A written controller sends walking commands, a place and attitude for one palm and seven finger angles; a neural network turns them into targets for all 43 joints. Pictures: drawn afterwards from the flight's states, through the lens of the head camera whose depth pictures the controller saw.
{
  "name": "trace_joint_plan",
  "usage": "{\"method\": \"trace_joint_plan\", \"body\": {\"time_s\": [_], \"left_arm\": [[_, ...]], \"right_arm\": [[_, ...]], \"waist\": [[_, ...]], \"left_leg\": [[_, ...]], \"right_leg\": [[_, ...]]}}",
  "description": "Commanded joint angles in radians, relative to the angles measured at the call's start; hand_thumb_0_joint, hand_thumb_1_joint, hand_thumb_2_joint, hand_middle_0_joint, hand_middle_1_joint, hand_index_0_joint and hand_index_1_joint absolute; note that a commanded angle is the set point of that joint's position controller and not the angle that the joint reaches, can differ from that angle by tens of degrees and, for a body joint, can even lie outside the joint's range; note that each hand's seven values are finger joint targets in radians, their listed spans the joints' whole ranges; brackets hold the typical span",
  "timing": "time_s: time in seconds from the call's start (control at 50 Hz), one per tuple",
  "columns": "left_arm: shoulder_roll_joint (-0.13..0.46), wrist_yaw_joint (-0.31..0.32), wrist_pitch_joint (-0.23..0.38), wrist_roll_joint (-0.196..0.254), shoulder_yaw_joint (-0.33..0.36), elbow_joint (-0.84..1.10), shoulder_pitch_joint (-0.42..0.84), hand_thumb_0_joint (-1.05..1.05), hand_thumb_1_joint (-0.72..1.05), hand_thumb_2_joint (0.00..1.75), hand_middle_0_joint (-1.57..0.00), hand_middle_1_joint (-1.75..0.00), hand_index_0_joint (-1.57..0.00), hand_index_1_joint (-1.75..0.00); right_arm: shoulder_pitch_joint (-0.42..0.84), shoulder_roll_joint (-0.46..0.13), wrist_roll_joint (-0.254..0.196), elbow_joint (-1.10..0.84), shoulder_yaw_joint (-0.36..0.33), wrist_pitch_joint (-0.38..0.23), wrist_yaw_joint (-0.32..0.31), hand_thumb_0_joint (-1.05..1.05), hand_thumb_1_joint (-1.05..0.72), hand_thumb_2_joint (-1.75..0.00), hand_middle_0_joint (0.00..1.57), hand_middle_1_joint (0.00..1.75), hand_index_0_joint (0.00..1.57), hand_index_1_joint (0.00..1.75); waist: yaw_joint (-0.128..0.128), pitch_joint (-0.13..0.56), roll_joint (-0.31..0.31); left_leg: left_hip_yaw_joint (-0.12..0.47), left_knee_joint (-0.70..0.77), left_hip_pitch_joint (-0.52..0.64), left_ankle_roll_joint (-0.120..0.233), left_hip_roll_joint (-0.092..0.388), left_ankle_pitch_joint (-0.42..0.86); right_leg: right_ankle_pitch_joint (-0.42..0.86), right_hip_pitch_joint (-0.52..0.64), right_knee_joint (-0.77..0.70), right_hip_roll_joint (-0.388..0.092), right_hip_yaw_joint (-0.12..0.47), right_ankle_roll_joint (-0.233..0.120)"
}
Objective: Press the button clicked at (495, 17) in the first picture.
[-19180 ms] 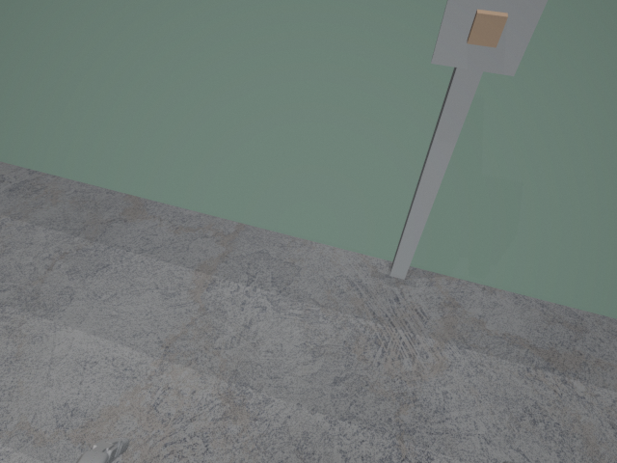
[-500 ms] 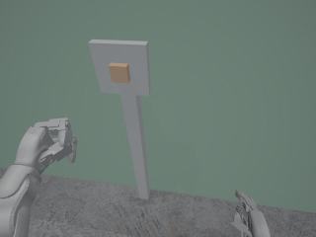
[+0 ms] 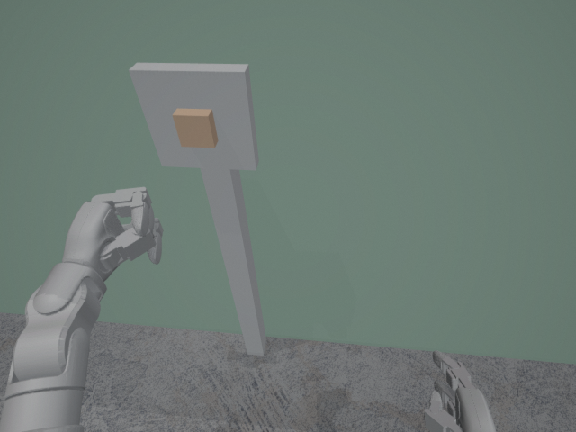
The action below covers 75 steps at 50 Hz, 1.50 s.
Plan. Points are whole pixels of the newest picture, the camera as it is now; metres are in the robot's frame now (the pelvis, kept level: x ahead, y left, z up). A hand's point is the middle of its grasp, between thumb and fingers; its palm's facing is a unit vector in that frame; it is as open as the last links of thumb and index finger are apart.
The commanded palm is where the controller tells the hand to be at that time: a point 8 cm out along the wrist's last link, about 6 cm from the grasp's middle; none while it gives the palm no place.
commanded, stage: aim a knuckle at the button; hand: left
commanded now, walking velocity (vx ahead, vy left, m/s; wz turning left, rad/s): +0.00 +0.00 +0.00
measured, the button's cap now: (197, 127) +0.53 +0.19 +0.19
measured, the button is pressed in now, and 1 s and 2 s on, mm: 0 0 0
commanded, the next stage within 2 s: press the button with the knuckle in 1.48 s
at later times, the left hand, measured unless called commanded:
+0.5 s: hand (190, 200) +0.38 +0.17 +0.16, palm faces -0.02 -1.00 -0.01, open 3.1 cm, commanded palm +0.35 +0.23 +0.16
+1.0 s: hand (203, 182) +0.42 +0.17 +0.15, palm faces -0.01 -1.00 +0.00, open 3.1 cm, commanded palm +0.39 +0.23 +0.16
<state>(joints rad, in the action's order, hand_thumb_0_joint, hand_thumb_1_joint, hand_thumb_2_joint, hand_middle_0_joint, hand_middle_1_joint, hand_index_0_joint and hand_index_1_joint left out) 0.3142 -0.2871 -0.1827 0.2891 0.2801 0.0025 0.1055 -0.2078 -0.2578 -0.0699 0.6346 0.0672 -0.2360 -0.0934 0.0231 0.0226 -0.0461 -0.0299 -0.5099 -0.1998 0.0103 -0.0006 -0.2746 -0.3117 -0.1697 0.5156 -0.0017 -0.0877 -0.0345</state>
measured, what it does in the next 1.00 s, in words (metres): stands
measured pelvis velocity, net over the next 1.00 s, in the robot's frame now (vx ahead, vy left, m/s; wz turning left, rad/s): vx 0.00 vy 0.00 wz -0.04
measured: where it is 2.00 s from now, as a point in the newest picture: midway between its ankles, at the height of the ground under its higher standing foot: outside the picture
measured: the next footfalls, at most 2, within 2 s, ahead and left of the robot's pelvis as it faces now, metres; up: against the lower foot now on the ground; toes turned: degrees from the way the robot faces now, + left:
none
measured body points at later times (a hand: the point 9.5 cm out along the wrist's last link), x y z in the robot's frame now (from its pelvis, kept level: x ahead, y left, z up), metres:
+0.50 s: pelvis +0.00 +0.01 +0.00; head -0.01 -0.01 +0.45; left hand +0.37 +0.22 +0.16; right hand +0.16 -0.22 -0.09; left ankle +0.00 +0.11 -0.74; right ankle -0.02 -0.09 -0.74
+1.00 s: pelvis +0.00 +0.00 +0.00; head +0.01 -0.01 +0.45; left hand +0.42 +0.22 +0.15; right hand +0.08 -0.26 -0.11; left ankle +0.00 +0.11 -0.74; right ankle -0.02 -0.09 -0.74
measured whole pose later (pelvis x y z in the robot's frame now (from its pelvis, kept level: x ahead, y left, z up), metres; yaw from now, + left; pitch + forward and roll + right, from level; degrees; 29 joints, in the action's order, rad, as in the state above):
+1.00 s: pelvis +0.00 +0.00 +0.00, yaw -2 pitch +3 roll +0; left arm 0.32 -0.18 0.05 0.18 0.29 -0.66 0.56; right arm -0.35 -0.27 -0.06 0.67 0.02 -0.07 -0.06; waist -0.06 0.04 -0.03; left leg -0.07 -0.50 -0.27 0.02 0.01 -0.27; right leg -0.29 -0.26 0.51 0.01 -0.05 -0.03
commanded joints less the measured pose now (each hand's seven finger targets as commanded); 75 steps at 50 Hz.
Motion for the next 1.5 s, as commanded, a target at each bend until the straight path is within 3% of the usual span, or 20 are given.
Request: {"method": "trace_joint_plan", "body": {"time_s": [0.0,0.1,0.16,0.24,0.3,0.4,0.44,0.56,0.6,0.68,0.76,0.86,0.98,1.08,1.1,1.12,1.22,1.28,1.4,1.48], "left_arm": [[0.176,0.041,0.072,0.004,0.073,0.19,0.274,0.0,0.9,0.9,-1.3,-1.5,-1.3,-1.5],[0.166,0.07,0.024,-0.023,0.034,0.128,0.376,0.0,0.9,0.9,-1.3,-1.5,-1.3,-1.5],[0.137,0.091,0.04,-0.04,-0.007,0.166,0.499,0.0,0.9,0.9,-1.3,-1.5,-1.3,-1.5],[0.131,0.112,0.096,-0.053,-0.024,0.159,0.59,0.0,0.9,0.9,-1.3,-1.5,-1.3,-1.5],[0.127,0.116,0.099,-0.054,-0.025,0.021,0.609,0.0,0.9,0.9,-1.3,-1.5,-1.3,-1.5],[0.139,0.137,0.048,-0.075,-0.021,-0.191,0.654,0.0,0.9,0.9,-1.3,-1.5,-1.3,-1.5],[0.173,0.142,0.05,-0.079,0.007,-0.21,0.693,0.0,0.9,0.9,-1.3,-1.5,-1.3,-1.5],[0.213,0.144,0.173,-0.086,0.013,-0.21,0.914,0.0,0.9,0.9,-1.3,-1.5,-1.3,-1.5],[0.218,0.134,0.204,-0.087,0.01,-0.276,0.935,0.0,0.9,0.9,-1.3,-1.5,-1.3,-1.5],[0.198,0.109,0.21,-0.092,-0.021,-0.445,0.986,0.0,0.9,0.9,-1.3,-1.5,-1.3,-1.5],[0.211,0.103,0.215,-0.098,-0.004,-0.559,1.0,0.0,0.9,0.9,-1.3,-1.5,-1.3,-1.5],[0.264,0.113,0.293,-0.092,0.071,-0.432,0.905,0.0,0.9,0.9,-1.3,-1.5,-1.3,-1.5],[0.265,0.116,0.297,-0.1,0.065,-0.413,0.872,0.0,0.9,0.9,-1.3,-1.5,-1.3,-1.5],[0.256,0.101,0.267,-0.089,0.051,-0.389,0.886,0.0,0.9,0.9,-1.3,-1.5,-1.3,-1.5],[0.218,0.096,0.27,-0.084,0.015,-0.368,0.926,0.0,0.9,0.9,-1.3,-1.5,-1.3,-1.5],[0.247,0.096,0.265,-0.077,0.046,-0.395,0.915,0.0,0.9,0.9,-1.3,-1.5,-1.3,-1.5],[0.204,0.09,0.263,-0.077,-0.002,-0.443,0.976,0.0,0.9,0.9,-1.3,-1.5,-1.3,-1.5],[0.173,0.096,0.259,-0.087,-0.028,-0.472,0.987,0.0,0.9,0.9,-1.3,-1.5,-1.3,-1.5],[0.201,0.124,0.275,-0.093,0.01,-0.483,0.966,0.0,0.9,0.9,-1.3,-1.5,-1.3,-1.5],[0.242,0.14,0.293,-0.104,0.045,-0.448,0.961,0.0,0.9,0.9,-1.3,-1.5,-1.3,-1.5]], "right_arm": [[0.132,-0.099,0.002,-0.165,-0.04,-0.049,0.002,0.0,-0.9,-0.9,0.2,0.3,0.2,0.3],[0.135,-0.108,-0.003,-0.161,-0.042,-0.006,-0.001,0.0,-0.9,-0.9,0.2,0.3,0.2,0.3],[0.134,-0.1,0.0,-0.167,-0.043,0.005,-0.004,0.0,-0.9,-0.9,0.2,0.3,0.2,0.3],[0.117,-0.096,0.009,-0.153,-0.043,0.009,-0.003,0.0,-0.9,-0.9,0.2,0.3,0.2,0.3],[0.098,-0.103,0.009,-0.126,-0.043,0.026,-0.004,0.0,-0.9,-0.9,0.2,0.3,0.2,0.3],[0.086,-0.116,0.001,-0.116,-0.041,0.073,-0.004,0.0,-0.9,-0.9,0.2,0.3,0.2,0.3],[0.08,-0.117,0.002,-0.126,-0.044,0.088,-0.004,0.0,-0.9,-0.9,0.2,0.3,0.2,0.3],[0.045,-0.112,0.008,-0.121,-0.05,0.092,-0.004,0.0,-0.9,-0.9,0.2,0.3,0.2,0.3],[0.019,-0.12,0.009,-0.106,-0.054,0.092,-0.005,0.0,-0.9,-0.9,0.2,0.3,0.2,0.3],[-0.023,-0.132,0.001,-0.075,-0.063,0.098,-0.006,0.0,-0.9,-0.9,0.2,0.3,0.2,0.3],[-0.063,-0.143,0.002,-0.07,-0.073,0.106,0.003,0.0,-0.9,-0.9,0.2,0.3,0.2,0.3],[-0.07,-0.138,0.013,-0.115,-0.082,0.109,0.022,0.0,-0.9,-0.9,0.2,0.3,0.2,0.3],[-0.065,-0.139,0.005,-0.116,-0.086,0.119,0.024,0.0,-0.9,-0.9,0.2,0.3,0.2,0.3],[-0.051,-0.135,-0.002,-0.118,-0.083,0.124,0.011,0.0,-0.9,-0.9,0.2,0.3,0.2,0.3],[-0.051,-0.133,-0.001,-0.116,-0.081,0.122,0.01,0.0,-0.9,-0.9,0.2,0.3,0.2,0.3],[-0.053,-0.137,-0.001,-0.112,-0.083,0.12,0.007,0.0,-0.9,-0.9,0.2,0.3,0.2,0.3],[-0.047,-0.136,-0.004,-0.099,-0.077,0.116,0.002,0.0,-0.9,-0.9,0.2,0.3,0.2,0.3],[-0.047,-0.134,-0.001,-0.097,-0.074,0.115,0.006,0.0,-0.9,-0.9,0.2,0.3,0.2,0.3],[-0.049,-0.136,0.005,-0.11,-0.074,0.122,0.016,0.0,-0.9,-0.9,0.2,0.3,0.2,0.3],[-0.038,-0.132,0.008,-0.124,-0.072,0.126,0.019,0.0,-0.9,-0.9,0.2,0.3,0.2,0.3]], "waist": [[0.023,0.201,0.062],[0.002,0.136,0.055],[-0.014,0.191,-0.017],[-0.022,0.28,-0.016],[-0.026,0.249,0.055],[-0.026,0.165,0.086],[-0.024,0.194,0.067],[-0.054,0.288,0.008],[-0.063,0.289,0.051],[-0.086,0.244,0.015],[-0.079,0.265,0.016],[-0.026,0.406,0.028],[-0.045,0.285,0.038],[-0.057,0.275,0.001],[-0.073,0.281,0.018],[-0.068,0.272,0.051],[-0.085,0.259,0.047],[-0.082,0.271,0.008],[-0.062,0.317,0.059],[-0.044,0.326,0.026]], "left_leg": [[0.05,0.036,0.107,0.025,-0.003,0.33],[0.047,0.053,0.08,0.025,-0.003,0.254],[0.057,0.055,0.129,0.021,-0.003,0.264],[0.063,0.045,0.183,0.018,0.003,0.326],[0.064,0.048,0.153,0.019,0.003,0.311],[0.06,0.066,0.074,0.021,-0.001,0.228],[0.052,0.061,0.073,0.023,-0.004,0.246],[0.045,0.043,0.119,0.027,-0.001,0.266],[0.048,0.04,0.104,0.03,0.003,0.261],[0.044,0.034,0.081,0.028,-0.002,0.225],[0.039,0.022,0.051,0.03,-0.007,0.231],[0.027,0.02,0.071,0.031,-0.007,0.364],[0.012,0.036,0.042,0.037,0.001,0.294],[0.014,0.037,0.065,0.037,0.001,0.264],[0.013,0.032,0.078,0.04,0.001,0.261],[0.02,0.034,0.07,0.041,0.004,0.254],[0.029,0.03,0.072,0.039,0.0,0.211],[0.039,0.023,0.086,0.033,-0.001,0.231],[0.041,0.013,0.072,0.034,-0.001,0.268],[0.034,0.019,0.064,0.031,0.0,0.283]], "right_leg": [[0.41,0.009,-0.053,-0.005,0.029,0.022],[0.32,-0.034,-0.077,-0.005,0.036,0.02],[0.301,-0.038,-0.069,-0.006,0.035,0.012],[0.343,-0.014,-0.056,-0.003,0.036,0.007],[0.34,-0.021,-0.061,0.002,0.033,0.007],[0.274,-0.049,-0.085,-0.003,0.039,0.007],[0.301,-0.029,-0.081,-0.008,0.047,0.007],[0.323,-0.018,-0.073,-0.003,0.065,0.005],[0.321,-0.017,-0.073,0.001,0.063,0.006],[0.302,-0.074,-0.077,0.001,0.063,0.006],[0.315,-0.078,-0.069,0.0,0.066,0.004],[0.476,0.056,-0.03,0.0,0.071,0.003],[0.426,0.003,-0.057,0.006,0.075,0.011],[0.384,-0.018,-0.071,0.007,0.075,0.009],[0.382,-0.028,-0.074,0.009,0.075,0.011],[0.373,-0.032,-0.077,0.01,0.073,0.012],[0.315,-0.072,-0.078,0.008,0.071,0.012],[0.313,-0.093,-0.067,0.007,0.063,0.005],[0.35,-0.056,-0.046,0.007,0.061,0.004],[0.374,-0.026,-0.041,0.004,0.069,0.004]]}}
